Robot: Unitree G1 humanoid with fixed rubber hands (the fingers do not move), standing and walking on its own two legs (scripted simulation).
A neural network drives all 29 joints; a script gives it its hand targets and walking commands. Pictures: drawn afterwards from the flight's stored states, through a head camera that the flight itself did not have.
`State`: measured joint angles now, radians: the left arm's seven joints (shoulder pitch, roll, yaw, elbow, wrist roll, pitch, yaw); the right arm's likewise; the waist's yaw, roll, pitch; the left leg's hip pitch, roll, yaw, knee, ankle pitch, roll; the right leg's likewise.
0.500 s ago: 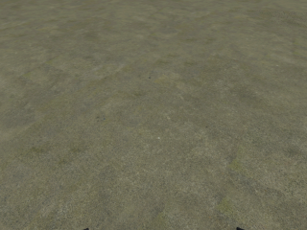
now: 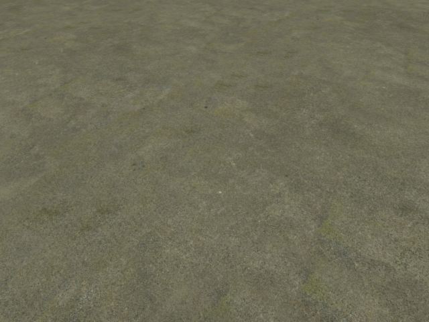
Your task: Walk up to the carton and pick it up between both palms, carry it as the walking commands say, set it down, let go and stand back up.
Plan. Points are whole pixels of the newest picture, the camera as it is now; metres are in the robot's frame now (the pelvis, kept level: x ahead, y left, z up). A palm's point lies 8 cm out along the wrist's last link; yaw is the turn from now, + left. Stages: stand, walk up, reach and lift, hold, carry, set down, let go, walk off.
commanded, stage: stand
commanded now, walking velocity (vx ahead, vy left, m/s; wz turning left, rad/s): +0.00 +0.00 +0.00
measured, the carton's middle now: out of the picture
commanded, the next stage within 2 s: walk up in 1.68 s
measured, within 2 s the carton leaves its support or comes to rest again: neither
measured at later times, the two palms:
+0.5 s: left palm out of the picture +0.00 +0.22 -0.14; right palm out of the picture +0.02 -0.21 -0.14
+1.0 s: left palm out of the picture -0.02 +0.21 -0.14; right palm out of the picture -0.02 -0.20 -0.14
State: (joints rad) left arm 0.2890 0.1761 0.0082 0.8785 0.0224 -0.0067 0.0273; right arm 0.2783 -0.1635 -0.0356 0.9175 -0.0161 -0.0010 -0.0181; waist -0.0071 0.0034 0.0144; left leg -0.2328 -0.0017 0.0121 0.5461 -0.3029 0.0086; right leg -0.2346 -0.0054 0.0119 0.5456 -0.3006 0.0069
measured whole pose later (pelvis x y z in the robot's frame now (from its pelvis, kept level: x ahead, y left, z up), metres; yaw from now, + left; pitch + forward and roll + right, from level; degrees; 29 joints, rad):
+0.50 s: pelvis +0.01 +0.00 +0.01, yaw +0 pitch -2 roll +0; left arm 0.30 0.14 0.00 1.08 0.01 -0.01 0.04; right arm 0.27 -0.12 -0.02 1.09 0.00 -0.01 -0.04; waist 0.00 -0.01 0.03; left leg -0.16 -0.01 0.01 0.47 -0.28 0.01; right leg -0.16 -0.01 0.01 0.47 -0.27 0.01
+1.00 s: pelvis +0.01 +0.01 +0.01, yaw +0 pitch -2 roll +0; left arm 0.31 0.12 -0.01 1.17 0.01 0.00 0.05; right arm 0.31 -0.11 -0.01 1.15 -0.01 -0.01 -0.04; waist 0.00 0.00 0.04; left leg -0.15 -0.01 0.01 0.45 -0.26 0.02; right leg -0.15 -0.02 0.01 0.45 -0.26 0.02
